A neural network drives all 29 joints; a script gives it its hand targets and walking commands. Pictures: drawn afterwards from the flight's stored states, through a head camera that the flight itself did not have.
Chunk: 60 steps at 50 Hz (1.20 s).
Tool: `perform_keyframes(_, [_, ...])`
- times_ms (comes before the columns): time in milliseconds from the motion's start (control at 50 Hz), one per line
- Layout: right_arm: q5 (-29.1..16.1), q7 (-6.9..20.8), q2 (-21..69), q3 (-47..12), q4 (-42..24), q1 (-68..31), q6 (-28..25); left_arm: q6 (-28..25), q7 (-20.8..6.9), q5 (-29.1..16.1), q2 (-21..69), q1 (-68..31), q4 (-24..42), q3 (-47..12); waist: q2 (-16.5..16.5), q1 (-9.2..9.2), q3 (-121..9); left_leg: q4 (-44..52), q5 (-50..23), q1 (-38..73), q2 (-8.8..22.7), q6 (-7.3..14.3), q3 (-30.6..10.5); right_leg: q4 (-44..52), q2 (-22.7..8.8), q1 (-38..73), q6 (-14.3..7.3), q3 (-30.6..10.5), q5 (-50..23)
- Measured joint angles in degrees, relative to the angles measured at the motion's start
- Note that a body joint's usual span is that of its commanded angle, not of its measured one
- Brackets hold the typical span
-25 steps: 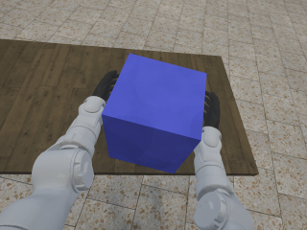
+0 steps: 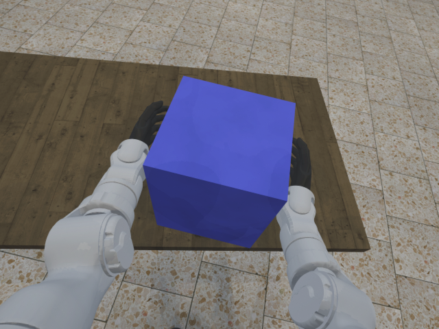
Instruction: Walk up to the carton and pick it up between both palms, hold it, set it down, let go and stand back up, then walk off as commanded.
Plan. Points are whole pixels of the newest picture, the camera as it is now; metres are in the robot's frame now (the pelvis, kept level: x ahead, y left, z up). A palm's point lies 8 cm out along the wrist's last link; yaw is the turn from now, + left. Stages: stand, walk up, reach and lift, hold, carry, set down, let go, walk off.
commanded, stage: set down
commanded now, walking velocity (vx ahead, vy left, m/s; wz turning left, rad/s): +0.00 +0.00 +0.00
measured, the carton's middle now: (219, 169) +0.40 -0.02 +0.00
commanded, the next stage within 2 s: none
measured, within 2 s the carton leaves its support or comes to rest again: neither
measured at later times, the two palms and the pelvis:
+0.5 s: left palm (144, 143) +0.45 +0.13 +0.02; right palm (297, 181) +0.37 -0.17 +0.01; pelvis +0.01 +0.00 +0.00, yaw +0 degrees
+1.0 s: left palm (127, 175) +0.39 +0.16 -0.01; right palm (293, 209) +0.32 -0.16 -0.01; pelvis +0.00 +0.00 +0.00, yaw +0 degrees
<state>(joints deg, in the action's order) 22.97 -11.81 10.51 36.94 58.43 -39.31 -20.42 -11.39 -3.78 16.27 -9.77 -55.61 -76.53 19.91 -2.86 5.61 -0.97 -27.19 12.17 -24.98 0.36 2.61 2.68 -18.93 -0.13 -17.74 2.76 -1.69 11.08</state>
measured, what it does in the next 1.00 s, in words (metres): stands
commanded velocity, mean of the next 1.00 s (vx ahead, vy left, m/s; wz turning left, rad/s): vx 0.00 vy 0.00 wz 0.00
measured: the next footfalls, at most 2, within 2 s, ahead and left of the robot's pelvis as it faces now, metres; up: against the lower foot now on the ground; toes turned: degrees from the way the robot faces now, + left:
none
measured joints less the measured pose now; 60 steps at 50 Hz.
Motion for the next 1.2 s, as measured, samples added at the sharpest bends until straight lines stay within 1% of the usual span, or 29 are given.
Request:
perform_keyframes(60, [-3.94, -1.50, -1.38, -3.60, 3.30, -0.05, 0.41, 0.01, 1.68, -5.91, -0.23, -0.03, -1.74, -1.03, 0.18, 0.16, -0.07, 0.00, 0.10, -0.10, 0.00, -0.01, 0.00, -0.01, 0.00, -0.11, 0.00, 0.00, 0.09])
perform_keyframes(100, [-6.27, -2.32, -1.50, -5.35, 4.45, -0.06, 0.35, 0.00, 2.53, -9.61, -0.80, -0.04, -3.27, -3.20, 0.40, 0.53, -0.63, 0.00, 0.11, -0.71, 0.00, -0.04, 0.00, -0.04, 0.00, -0.74, 0.00, 0.00, 0.12])
perform_keyframes(140, [-8.15, -2.72, -1.68, -6.92, 4.90, -0.07, 0.25, -0.09, 2.88, -12.15, -1.40, -0.05, -4.23, -5.44, 0.65, 0.96, -1.46, -0.01, 0.11, -1.53, 0.00, -0.08, 0.00, -0.06, 0.00, -1.57, 0.00, 0.00, 0.12])
perform_keyframes(180, [-9.60, -2.89, -2.10, -8.66, 5.08, -0.07, 0.17, -0.46, 2.93, -13.06, -1.60, -0.07, -4.49, -6.62, 0.90, 1.18, -2.06, -0.03, 0.11, -2.23, 0.00, -0.08, 0.00, -0.10, 0.00, -2.26, 0.00, 0.00, 0.13])
perform_keyframes(280, [-12.07, -3.22, -3.39, -12.21, 5.71, -0.07, -1.34, -1.61, 2.93, -13.52, -1.61, -0.05, -4.96, -7.57, 1.55, 1.18, -3.36, -0.03, 0.13, -3.37, 0.01, -0.25, 0.00, -0.10, 0.00, -3.41, 0.00, 0.00, 0.21])
perform_keyframes(360, [-14.28, -3.87, -4.46, -14.89, 7.36, -0.27, -2.03, -2.20, 2.92, -14.88, -1.62, -0.02, -5.90, -8.64, 2.14, 1.19, -4.09, -0.04, 0.23, -3.67, 0.02, -0.29, 0.00, -0.11, 0.00, -3.71, 0.00, 0.00, 0.30])
perform_keyframes(460, [-17.20, -4.68, -5.27, -17.72, 8.47, -0.29, -2.31, -2.45, 2.54, -15.96, -1.66, 0.06, -7.53, -8.79, 2.53, 1.24, -4.17, -0.04, 0.26, -3.68, 0.02, -0.29, 0.00, -0.12, 0.00, -3.72, 0.00, 0.00, 0.31])
perform_keyframes(540, [-18.65, -5.06, -5.56, -19.34, 8.77, -0.29, -2.82, -2.70, 2.23, -16.25, -1.66, 0.55, -7.23, -8.84, 2.53, 1.31, -4.18, -0.04, 0.26, -3.67, 0.02, -0.29, 0.00, -0.12, 0.00, -3.72, 0.00, 0.00, 0.30])
perform_keyframes(700, [-21.09, -5.85, -5.76, -22.90, 9.15, 0.04, -5.77, -3.00, 1.09, -16.25, -1.66, 5.53, -2.26, -8.85, 2.54, 1.44, -4.17, -0.05, 0.23, -3.67, 0.02, -0.29, 0.00, -0.12, 0.00, -3.72, 0.00, 0.00, 0.25])
perform_keyframes(760, [-21.68, -6.27, -5.77, -24.15, 9.53, 0.69, -7.49, -3.01, 0.64, -16.18, -1.67, 8.88, 1.39, -8.85, 2.55, 1.44, -4.17, -0.05, 0.19, -3.67, 0.02, -0.32, 0.00, -0.12, 0.00, -3.72, 0.00, 0.00, 0.22])
perform_keyframes(840, [-22.70, -6.73, -5.77, -26.85, 9.70, 2.76, -9.22, -3.01, -0.41, -15.01, -1.67, 13.67, 6.25, -8.86, 2.57, 1.44, -4.17, -0.05, 0.11, -3.67, 0.02, -0.32, 0.00, -0.12, 0.00, -3.72, 0.00, 0.00, 0.14])
perform_keyframes(960, [-24.21, -7.04, -5.77, -31.80, 9.71, 7.58, -11.48, -3.01, -1.54, -14.56, -1.67, 20.40, 14.24, -8.85, 2.59, 1.44, -4.17, -0.05, -0.18, -3.67, 0.02, -0.34, 0.00, -0.12, 0.00, -3.72, 0.00, 0.00, -0.16])
perform_keyframes(1060, [-25.51, -7.59, -5.77, -34.39, 9.60, 11.60, -12.80, -2.96, -2.41, -14.56, -1.67, 24.21, 19.25, -8.85, 2.75, 1.45, -4.17, -0.05, -0.63, -3.67, 0.02, -0.34, 0.00, -0.12, 0.00, -3.72, 0.00, 0.00, -0.64])
perform_keyframes(1120, [-26.19, -8.19, -5.78, -35.72, 8.05, 14.31, -13.47, -2.95, -3.07, -14.56, -1.67, 26.28, 21.89, -8.84, 2.88, 1.45, -4.17, -0.05, -1.02, -3.67, 0.02, -0.34, 0.00, -0.12, 0.00, -3.71, 0.00, 0.00, -1.02])
perform_keyframes(1200, [-26.89, -8.68, -5.78, -36.23, 4.44, 17.10, -12.88, -2.63, -3.51, -14.58, -1.68, 27.85, 23.01, -8.84, 2.98, 1.45, -4.18, -0.05, -1.61, -3.68, 0.03, -0.34, 0.00, -0.12, 0.01, -3.71, 0.00, 0.00, -1.60])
